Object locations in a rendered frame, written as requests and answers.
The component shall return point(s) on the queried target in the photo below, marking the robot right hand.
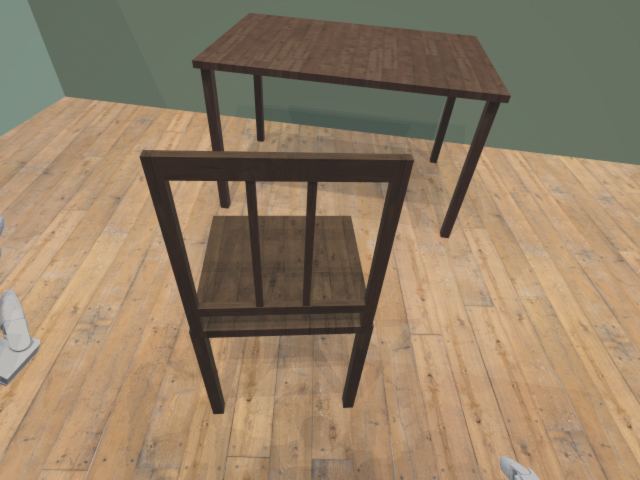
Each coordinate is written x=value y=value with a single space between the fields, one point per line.
x=515 y=471

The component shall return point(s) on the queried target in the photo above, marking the chair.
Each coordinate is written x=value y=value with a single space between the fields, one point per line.
x=278 y=275

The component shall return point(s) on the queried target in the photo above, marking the table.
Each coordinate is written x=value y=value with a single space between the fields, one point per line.
x=398 y=59

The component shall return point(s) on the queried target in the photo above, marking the robot left hand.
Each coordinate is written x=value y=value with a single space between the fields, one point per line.
x=18 y=347

